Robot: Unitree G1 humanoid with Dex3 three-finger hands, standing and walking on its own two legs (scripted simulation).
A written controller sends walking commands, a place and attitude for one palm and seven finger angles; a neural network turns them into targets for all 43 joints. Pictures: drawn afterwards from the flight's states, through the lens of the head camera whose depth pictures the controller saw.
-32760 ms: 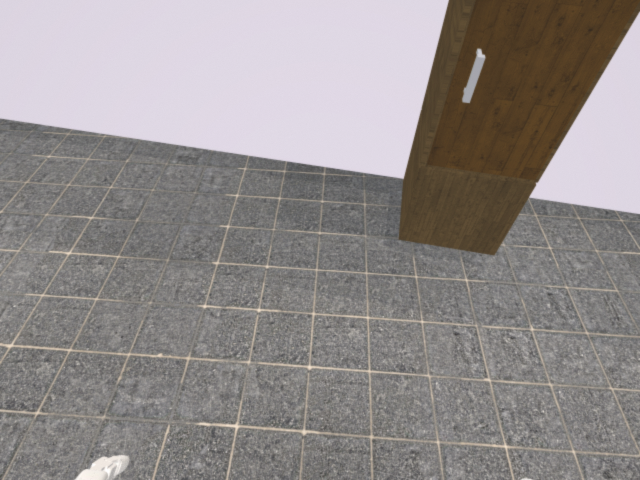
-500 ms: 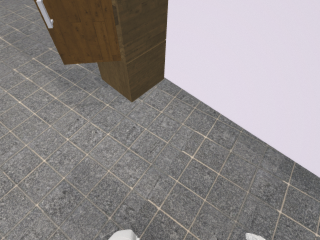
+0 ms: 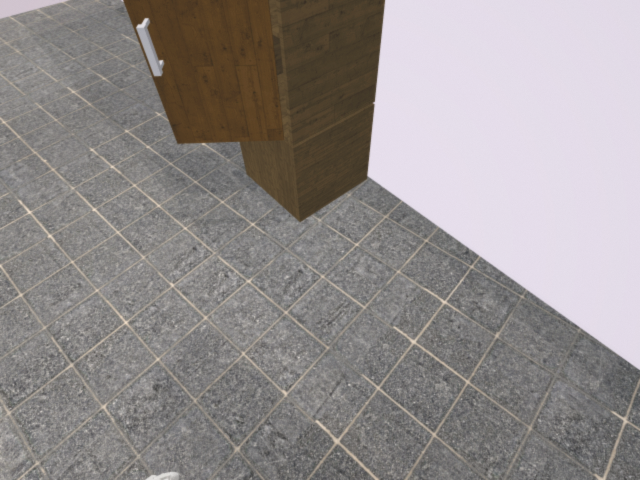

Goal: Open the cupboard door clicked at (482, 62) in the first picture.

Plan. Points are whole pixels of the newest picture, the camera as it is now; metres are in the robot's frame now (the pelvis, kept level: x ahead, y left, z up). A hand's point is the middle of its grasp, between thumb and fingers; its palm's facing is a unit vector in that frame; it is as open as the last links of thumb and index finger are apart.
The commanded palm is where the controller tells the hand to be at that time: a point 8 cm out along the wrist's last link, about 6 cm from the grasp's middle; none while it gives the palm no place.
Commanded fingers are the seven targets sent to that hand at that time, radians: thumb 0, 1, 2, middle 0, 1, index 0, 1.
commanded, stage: take the last steps up to it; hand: left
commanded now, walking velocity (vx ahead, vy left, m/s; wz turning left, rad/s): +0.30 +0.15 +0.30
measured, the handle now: (152, 47) +1.09 +0.51 +0.00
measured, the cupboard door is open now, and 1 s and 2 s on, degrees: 51 51 51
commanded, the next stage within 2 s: come to a stop and stand still in 1.54 s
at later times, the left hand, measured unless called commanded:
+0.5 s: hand out of the picture -0.03 +0.21 -0.17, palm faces +0.28 -0.94 -0.17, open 7.4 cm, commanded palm none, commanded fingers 0.00 0.90 0.90 -0.20 -0.30 -0.20 -0.30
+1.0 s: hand (165, 300) +0.41 +0.31 -0.14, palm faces +0.06 -0.98 -0.19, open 7.4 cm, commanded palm none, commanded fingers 0.00 0.90 0.90 -0.20 -0.30 -0.20 -0.30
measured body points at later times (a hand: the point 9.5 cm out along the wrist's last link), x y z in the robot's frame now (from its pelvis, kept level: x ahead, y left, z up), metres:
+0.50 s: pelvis +0.13 +0.08 -0.01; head +0.17 +0.09 +0.43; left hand -0.04 +0.26 -0.16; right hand +0.30 -0.13 -0.15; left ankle +0.20 +0.20 -0.73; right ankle -0.01 -0.11 -0.72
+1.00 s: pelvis +0.29 +0.13 +0.01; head +0.33 +0.12 +0.45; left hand +0.41 +0.37 -0.13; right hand +0.24 -0.10 -0.15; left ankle +0.19 +0.20 -0.73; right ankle +0.37 +0.03 -0.72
